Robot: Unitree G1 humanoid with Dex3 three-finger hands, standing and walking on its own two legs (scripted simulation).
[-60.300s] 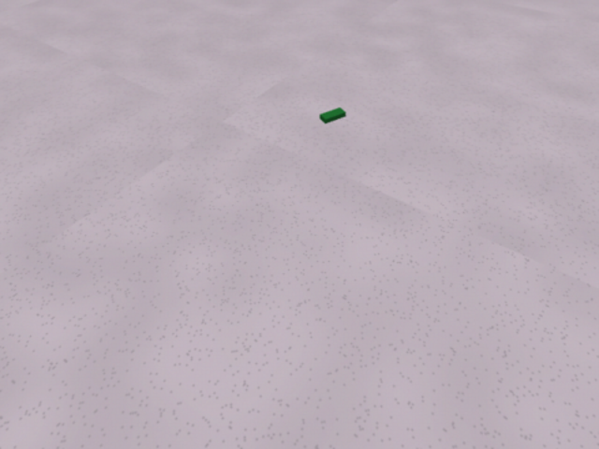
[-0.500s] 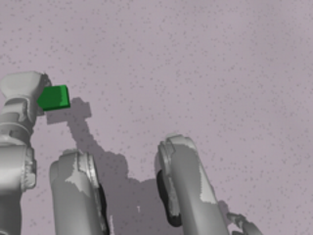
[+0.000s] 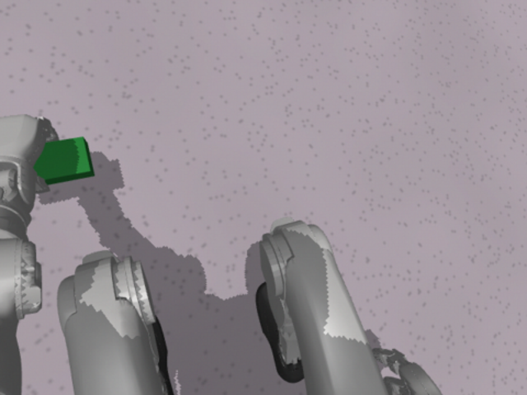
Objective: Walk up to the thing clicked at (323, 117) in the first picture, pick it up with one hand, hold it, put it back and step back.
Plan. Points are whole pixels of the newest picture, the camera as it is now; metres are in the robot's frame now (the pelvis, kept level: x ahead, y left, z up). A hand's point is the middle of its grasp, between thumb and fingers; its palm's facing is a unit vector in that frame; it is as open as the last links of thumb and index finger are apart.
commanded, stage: lower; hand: left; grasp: from above
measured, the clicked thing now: (40, 165) +0.48 +0.29 -0.21
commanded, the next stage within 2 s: rest in 0.22 s
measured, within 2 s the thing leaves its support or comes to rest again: rests again in 1.16 s
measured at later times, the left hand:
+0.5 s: hand (45, 174) +0.47 +0.28 -0.23, palm faces -0.45 -0.09 -0.89, open 8.8 cm
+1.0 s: hand (56, 175) +0.47 +0.28 -0.26, palm faces -0.44 -0.12 -0.89, open 8.8 cm
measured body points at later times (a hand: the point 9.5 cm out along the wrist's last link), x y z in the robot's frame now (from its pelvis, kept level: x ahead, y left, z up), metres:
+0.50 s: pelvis +0.00 +0.01 -0.02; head +0.27 +0.09 +0.34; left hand +0.49 +0.29 -0.18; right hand +0.04 -0.26 -0.11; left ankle +0.08 +0.14 -0.29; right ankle +0.09 -0.12 -0.29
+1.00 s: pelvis +0.00 +0.01 -0.02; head +0.28 +0.10 +0.32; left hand +0.49 +0.28 -0.21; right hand +0.03 -0.26 -0.09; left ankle +0.08 +0.14 -0.29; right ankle +0.09 -0.12 -0.29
